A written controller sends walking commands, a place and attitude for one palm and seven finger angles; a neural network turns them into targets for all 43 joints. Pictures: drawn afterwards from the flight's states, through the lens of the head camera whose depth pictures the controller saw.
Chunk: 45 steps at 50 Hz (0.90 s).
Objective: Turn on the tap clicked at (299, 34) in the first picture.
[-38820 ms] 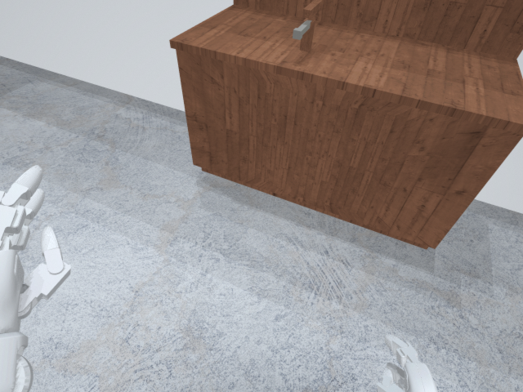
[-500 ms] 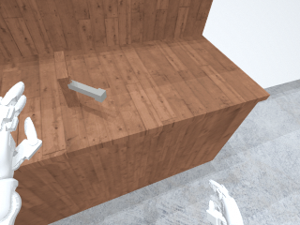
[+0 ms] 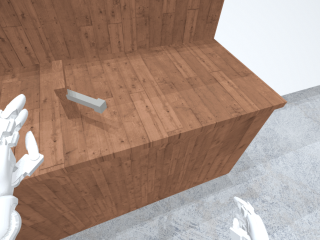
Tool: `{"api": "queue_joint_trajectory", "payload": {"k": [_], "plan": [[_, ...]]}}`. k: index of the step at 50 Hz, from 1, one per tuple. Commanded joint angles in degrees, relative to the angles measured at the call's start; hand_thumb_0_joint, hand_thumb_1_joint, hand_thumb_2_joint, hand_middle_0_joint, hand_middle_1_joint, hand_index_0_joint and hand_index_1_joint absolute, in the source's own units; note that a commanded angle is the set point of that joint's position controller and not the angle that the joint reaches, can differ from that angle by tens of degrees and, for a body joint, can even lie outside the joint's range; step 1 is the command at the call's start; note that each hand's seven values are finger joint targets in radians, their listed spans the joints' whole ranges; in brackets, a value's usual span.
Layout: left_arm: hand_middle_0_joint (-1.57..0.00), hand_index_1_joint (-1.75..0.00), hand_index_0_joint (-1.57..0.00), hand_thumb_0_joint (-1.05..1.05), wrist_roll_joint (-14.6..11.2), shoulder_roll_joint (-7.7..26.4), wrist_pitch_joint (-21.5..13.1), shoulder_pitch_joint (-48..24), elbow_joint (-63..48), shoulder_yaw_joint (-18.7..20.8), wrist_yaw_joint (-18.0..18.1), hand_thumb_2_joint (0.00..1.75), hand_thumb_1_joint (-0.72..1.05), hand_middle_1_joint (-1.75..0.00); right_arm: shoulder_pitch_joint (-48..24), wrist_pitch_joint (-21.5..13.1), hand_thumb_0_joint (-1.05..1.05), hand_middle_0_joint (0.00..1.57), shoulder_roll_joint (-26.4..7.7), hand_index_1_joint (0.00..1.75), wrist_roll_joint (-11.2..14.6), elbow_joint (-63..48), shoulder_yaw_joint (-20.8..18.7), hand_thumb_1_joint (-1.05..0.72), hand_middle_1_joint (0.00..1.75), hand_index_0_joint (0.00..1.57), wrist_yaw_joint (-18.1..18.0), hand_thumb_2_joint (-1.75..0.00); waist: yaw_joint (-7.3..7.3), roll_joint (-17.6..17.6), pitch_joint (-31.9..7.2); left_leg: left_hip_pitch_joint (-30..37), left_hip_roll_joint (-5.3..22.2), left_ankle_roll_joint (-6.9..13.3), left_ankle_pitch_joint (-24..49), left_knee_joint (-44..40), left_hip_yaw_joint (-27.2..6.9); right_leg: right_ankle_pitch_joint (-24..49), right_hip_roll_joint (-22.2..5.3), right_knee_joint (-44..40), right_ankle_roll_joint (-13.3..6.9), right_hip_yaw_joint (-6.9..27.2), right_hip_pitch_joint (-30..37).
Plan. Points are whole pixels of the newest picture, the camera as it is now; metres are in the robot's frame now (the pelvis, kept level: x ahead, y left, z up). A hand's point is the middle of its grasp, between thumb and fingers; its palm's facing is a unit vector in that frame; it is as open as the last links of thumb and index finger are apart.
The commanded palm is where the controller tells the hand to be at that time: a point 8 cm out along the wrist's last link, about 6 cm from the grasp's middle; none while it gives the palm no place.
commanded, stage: come to a stop and stand still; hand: left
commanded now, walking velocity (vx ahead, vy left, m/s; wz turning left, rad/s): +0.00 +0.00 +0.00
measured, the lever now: (99, 105) +0.44 +0.22 +0.07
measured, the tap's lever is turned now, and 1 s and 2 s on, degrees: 45 45 45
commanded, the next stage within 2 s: look again from close up in 1.04 s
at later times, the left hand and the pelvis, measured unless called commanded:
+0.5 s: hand (61, 155) +0.23 +0.22 +0.14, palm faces +0.29 -0.87 -0.41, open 7.4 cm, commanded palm +0.18 +0.27 +0.17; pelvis +0.01 -0.01 +0.00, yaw -2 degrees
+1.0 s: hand (41, 156) +0.22 +0.25 +0.15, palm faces +0.39 -0.86 -0.34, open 7.4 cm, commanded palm +0.16 +0.28 +0.17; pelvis -0.01 +0.01 +0.00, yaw -1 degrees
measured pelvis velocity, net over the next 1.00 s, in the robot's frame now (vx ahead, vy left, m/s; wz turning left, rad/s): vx -0.01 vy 0.01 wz -0.02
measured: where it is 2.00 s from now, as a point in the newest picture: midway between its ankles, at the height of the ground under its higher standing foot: outside the picture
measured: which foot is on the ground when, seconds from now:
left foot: down 0.00-1.00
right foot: down 0.00-1.00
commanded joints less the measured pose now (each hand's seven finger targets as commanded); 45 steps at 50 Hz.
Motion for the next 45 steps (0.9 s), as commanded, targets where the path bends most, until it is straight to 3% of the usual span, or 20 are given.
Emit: {"api": "queue_joint_trajectory", "payload": {"k": [1,8,9,10,11,12,13,15,18,19,21,23,24,25,27,30,37,43,44,45], "plan": [[-0.20,-0.30,-0.20,0.00,-0.1,9.3,-3.7,-4.7,-12.5,5.8,0.7,0.90,0.90,-0.30,-5.9,-2.8,0.00,0.20,-6.5,0.30,0.2,-9.3,-3.1,-0.90,0.30,0.20,-0.5,-0.90,-0.40,3.7,-7.6,5.1,4.1,-2.8,4.6,-4.8,-6.5,8.3,-2.0,-2.3,-1.8,2.8,-1.2],[-0.20,-0.30,-0.20,0.00,-0.4,9.1,-3.3,-3.7,-11.3,5.8,0.7,0.90,0.90,-0.30,-5.7,-2.4,0.00,0.20,-6.7,0.30,0.3,-9.4,-3.3,-0.90,0.30,0.20,-0.6,-0.90,-0.47,3.0,-6.9,4.8,3.6,-2.6,4.3,-4.6,-6.0,8.5,-2.2,-3.4,-1.7,3.3,-1.5],[-0.20,-0.30,-0.20,0.00,1.8,57.1,-13.3,-57.7,-32.2,20.7,2.4,0.90,0.90,-0.30,3.4,-2.3,0.00,0.20,-9.5,0.30,3.3,-18.4,8.7,-0.90,0.30,0.20,-4.3,-0.90,-3.85,16.2,4.8,-10.2,1.2,-0.7,-6.0,-5.6,-6.5,-1.0,2.0,0.8,1.8,0.8,0.3],[-0.20,-0.30,-0.20,0.00,2.3,21.9,-8.9,-31.6,-2.5,18.6,0.7,0.90,0.90,-0.30,-2.7,-4.3,0.00,0.20,-1.4,0.30,2.6,-11.8,-0.1,-0.90,0.30,0.20,-2.6,-0.90,0.57,7.6,-5.4,-1.7,8.3,-1.4,-4.2,-4.8,-10.1,-8.7,-2.6,5.2,-1.8,-0.3,-9.7],[-0.20,-0.30,-0.20,0.00,0.4,18.8,-8.1,-23.9,-0.2,12.9,0.5,0.90,0.90,-0.30,-4.6,-4.9,0.00,0.20,-6.3,0.30,-0.4,-9.7,-0.8,-0.90,0.30,0.20,-0.8,-0.90,0.24,8.5,-5.9,2.0,5.9,-2.8,-0.8,-4.1,-7.5,-5.0,-1.6,3.8,-3.1,0.2,-8.0],[-0.20,-0.30,-0.20,0.00,0.1,18.9,-8.0,-17.1,0.0,13.2,0.1,0.90,0.90,-0.30,-2.4,-5.4,0.00,0.20,-8.8,0.30,-1.1,-9.7,-2.7,-0.90,0.30,0.20,0.3,-0.90,0.55,6.5,-7.6,1.0,5.4,-3.2,-1.3,-1.7,-6.6,-0.3,-2.9,1.5,-3.6,4.0,-6.7],[-0.20,-0.30,-0.20,0.00,-0.6,14.4,-7.9,-9.8,-1.2,9.8,-0.8,0.90,0.90,-0.30,-2.2,-5.5,0.00,0.20,-8.6,0.30,-0.9,-10.2,-3.1,-0.90,0.30,0.20,1.3,-0.90,0.67,1.6,-8.0,1.3,4.2,-2.9,-0.6,0.8,-5.9,3.8,-4.2,-0.1,-3.9,7.0,-6.2],[-0.20,-0.30,-0.20,0.00,-1.6,8.1,-7.4,-0.8,-6.9,5.5,-1.8,0.90,0.90,-0.30,-1.6,-5.8,0.00,0.20,-8.1,0.30,-0.2,-10.1,-3.4,-0.90,0.30,0.20,3.1,-0.90,0.40,0.4,-12.2,5.4,4.3,-2.9,5.1,1.7,-4.7,10.3,-4.4,1.5,-4.1,6.9,-3.4],[-0.20,-0.30,-0.20,0.00,-0.7,9.5,-5.9,0.5,-11.7,6.1,-1.7,0.90,0.90,-0.30,-5.0,-6.0,0.00,0.20,-8.4,0.30,-0.6,-9.9,-3.1,-0.90,0.30,0.20,2.7,-0.90,-0.09,-0.9,-7.9,5.2,4.8,-2.9,3.6,-0.6,-4.5,7.8,-3.1,0.1,-2.7,6.0,-6.6],[-0.20,-0.30,-0.20,0.00,-0.7,11.8,-5.8,-0.7,-12.7,8.1,-1.2,0.90,0.90,-0.30,-5.5,-5.7,0.00,0.20,-8.6,0.30,-0.7,-9.7,-3.0,-0.90,0.30,0.20,2.4,-0.90,-0.16,0.4,-8.2,5.8,5.1,-2.8,4.9,-1.4,-4.5,8.2,-2.5,1.2,-2.5,5.4,-6.1],[-0.20,-0.30,-0.20,0.00,-0.2,11.6,-5.4,-1.1,-11.4,9.6,-0.9,0.90,0.90,-0.30,-5.9,-5.2,0.00,0.20,-7.9,0.30,-1.1,-9.8,-2.6,-0.90,0.30,0.20,1.5,-0.90,-0.28,-0.4,-7.4,4.5,5.2,-2.7,5.3,-2.2,-4.7,8.3,-2.1,1.3,-2.0,4.2,-5.6],[-0.20,-0.30,-0.20,0.00,-0.2,12.4,-5.4,-2.7,-12.1,11.1,-0.6,0.90,0.90,-0.30,-6.0,-4.7,0.00,0.20,-7.6,0.30,-1.2,-9.8,-2.5,-0.90,0.30,0.20,0.8,-0.90,-0.42,1.5,-7.5,4.0,4.9,-2.5,5.8,-2.4,-4.5,8.8,-2.2,1.5,-2.1,3.9,-4.6],[-0.20,-0.30,-0.20,0.00,-0.1,15.6,-5.4,-5.1,-15.1,13.1,-0.2,0.90,0.90,-0.30,-6.7,-4.4,0.00,0.20,-7.8,0.30,-1.3,-9.9,-2.4,-0.90,0.30,0.20,0.4,-0.90,-0.39,3.0,-8.8,4.7,5.0,-2.4,6.6,-2.3,-4.4,9.7,-2.2,2.1,-2.0,3.9,-3.7],[-0.20,-0.30,-0.20,0.00,-0.1,13.4,-5.4,-4.7,-14.5,11.9,-0.2,0.90,0.90,-0.30,-6.4,-4.3,0.00,0.20,-7.3,0.30,-1.2,-9.9,-2.4,-0.90,0.30,0.20,0.2,-0.90,-0.38,4.4,-9.9,5.1,5.0,-2.3,9.1,-2.0,-4.4,11.2,-2.3,2.7,-2.2,3.2,-2.5],[-0.20,-0.30,-0.20,0.00,-0.2,13.1,-5.3,-4.3,-17.1,11.1,0.0,0.90,0.90,-0.30,-6.3,-4.7,0.00,0.20,-7.3,0.30,-1.0,-10.3,-2.3,-0.90,0.30,0.20,0.2,-0.90,-0.06,7.8,-11.5,6.8,4.9,-2.2,14.4,-1.0,-4.1,13.9,-2.3,3.2,-2.1,2.8,-1.4],[-0.20,-0.30,-0.20,0.00,-0.1,11.4,-4.8,-1.7,-19.1,9.5,0.3,0.90,0.90,-0.30,-6.1,-5.0,0.00,0.20,-7.4,0.30,-0.8,-10.1,-2.4,-0.90,0.30,0.20,0.5,-0.90,-0.07,6.6,-13.5,9.7,5.5,-2.2,22.6,0.6,-4.1,17.1,-1.8,4.3,-1.8,1.3,-1.0],[-0.20,-0.30,-0.20,0.00,-0.5,9.0,-3.8,1.1,-13.0,8.1,0.4,0.90,0.90,-0.30,-6.2,-3.6,0.00,0.20,-7.6,0.30,-0.8,-9.1,-3.0,-0.90,0.30,0.20,0.7,-0.90,-0.64,1.6,-9.0,6.2,5.4,-2.6,12.7,-1.1,-4.4,14.7,-2.1,0.7,-1.6,2.9,-2.7],[-0.20,-0.30,-0.20,0.00,-0.5,8.9,-3.6,-4.5,-14.2,6.4,0.5,0.90,0.90,-0.30,-7.2,-2.9,0.00,0.20,-7.4,0.30,-0.9,-9.6,-2.5,-0.90,0.30,0.20,0.2,-0.90,-0.75,4.5,-7.2,5.1,5.2,-3.0,3.2,-4.6,-5.0,8.9,-1.7,-0.5,-1.8,3.0,-3.8],[-0.20,-0.30,-0.20,0.00,-0.3,10.5,-3.5,-5.1,-15.8,7.4,0.7,0.90,0.90,-0.30,-7.8,-2.9,0.00,0.20,-7.3,0.30,-0.9,-9.8,-2.4,-0.90,0.30,0.20,0.0,-0.90,-0.55,5.0,-7.7,5.6,5.4,-2.8,2.9,-4.8,-5.1,8.7,-1.6,-0.4,-1.7,2.8,-3.7],[-0.20,-0.30,-0.20,0.00,-0.4,9.2,-3.5,-4.9,-15.2,6.5,0.7,0.90,0.90,-0.30,-7.6,-2.9,0.00,0.20,-7.0,0.30,-1.0,-9.7,-2.3,-0.90,0.30,0.20,0.0,-0.90,-0.62,4.8,-7.8,5.5,5.6,-2.8,2.6,-5.0,-5.1,8.5,-1.7,-0.4,-1.7,2.5,-3.3]]}}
